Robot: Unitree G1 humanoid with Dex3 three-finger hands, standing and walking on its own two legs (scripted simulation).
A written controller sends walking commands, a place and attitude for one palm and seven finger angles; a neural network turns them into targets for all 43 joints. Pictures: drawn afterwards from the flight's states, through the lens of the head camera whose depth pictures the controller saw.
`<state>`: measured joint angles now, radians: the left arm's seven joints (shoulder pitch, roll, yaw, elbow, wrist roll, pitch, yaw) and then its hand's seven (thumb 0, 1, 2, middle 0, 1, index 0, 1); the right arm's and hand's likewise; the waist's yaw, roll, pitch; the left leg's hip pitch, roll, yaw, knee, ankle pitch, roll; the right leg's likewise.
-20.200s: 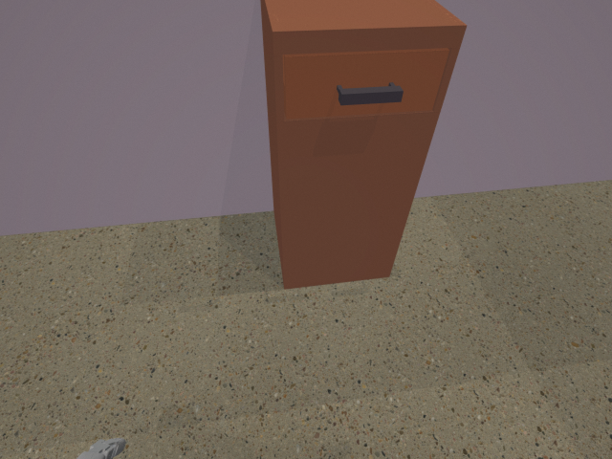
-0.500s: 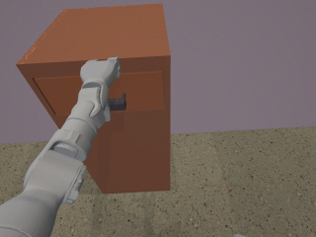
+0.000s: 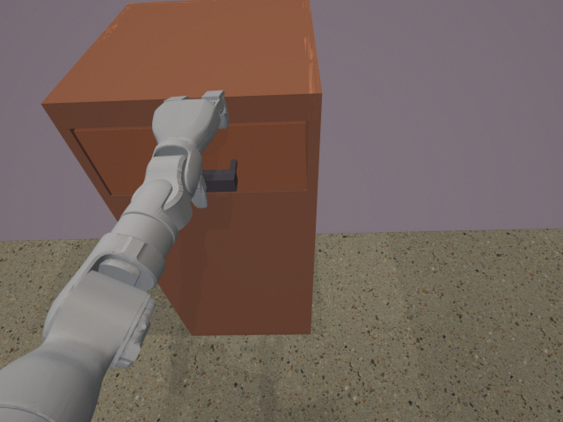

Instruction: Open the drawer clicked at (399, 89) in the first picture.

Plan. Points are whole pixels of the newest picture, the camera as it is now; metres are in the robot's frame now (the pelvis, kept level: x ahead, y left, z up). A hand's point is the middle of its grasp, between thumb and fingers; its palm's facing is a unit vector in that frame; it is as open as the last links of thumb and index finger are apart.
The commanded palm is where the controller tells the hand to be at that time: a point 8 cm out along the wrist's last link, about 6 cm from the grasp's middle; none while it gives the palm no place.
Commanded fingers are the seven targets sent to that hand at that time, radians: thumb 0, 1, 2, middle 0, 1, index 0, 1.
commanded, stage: move the hooked fingers above the handle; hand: left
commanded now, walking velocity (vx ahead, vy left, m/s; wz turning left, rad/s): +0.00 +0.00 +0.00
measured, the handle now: (196, 173) +0.52 +0.15 +0.07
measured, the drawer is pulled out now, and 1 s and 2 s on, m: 0.00 0.00 0.00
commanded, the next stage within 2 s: lower the fingers behind the handle in 0.66 s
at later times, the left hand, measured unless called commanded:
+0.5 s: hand (193, 165) +0.47 +0.14 +0.13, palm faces +0.11 -0.05 -0.99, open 13.8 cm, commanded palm +0.46 +0.16 +0.18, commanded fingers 0.00 -0.50 0.30 -0.30 -1.20 -0.30 -1.20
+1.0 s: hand (171, 191) +0.45 +0.18 +0.09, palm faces -0.12 +0.00 -0.99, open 13.8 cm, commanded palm +0.46 +0.17 +0.16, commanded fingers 0.00 -0.50 0.30 -0.30 -1.20 -0.30 -1.20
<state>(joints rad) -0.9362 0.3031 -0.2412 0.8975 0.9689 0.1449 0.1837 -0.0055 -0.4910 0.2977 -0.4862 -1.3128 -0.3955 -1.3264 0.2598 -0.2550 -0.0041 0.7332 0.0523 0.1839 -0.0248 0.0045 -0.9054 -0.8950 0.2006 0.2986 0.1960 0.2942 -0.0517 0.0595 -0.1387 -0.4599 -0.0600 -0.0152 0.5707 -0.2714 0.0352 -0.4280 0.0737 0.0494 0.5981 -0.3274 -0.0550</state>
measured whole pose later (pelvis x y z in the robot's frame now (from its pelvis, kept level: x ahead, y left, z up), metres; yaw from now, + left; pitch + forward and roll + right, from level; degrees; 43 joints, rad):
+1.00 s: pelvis -0.02 +0.00 +0.00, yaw +0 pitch +10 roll +0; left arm -0.88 0.46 -0.20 0.96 1.00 0.02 0.04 0.00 -0.49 0.30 -0.33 -1.20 -0.32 -1.21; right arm 0.29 -0.27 -0.01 0.62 0.05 0.15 -0.08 0.00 -0.90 -0.89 0.20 0.30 0.20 0.29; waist -0.09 0.03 -0.09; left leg -0.52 -0.05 -0.02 0.60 -0.26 0.03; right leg -0.48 0.09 0.04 0.62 -0.31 -0.06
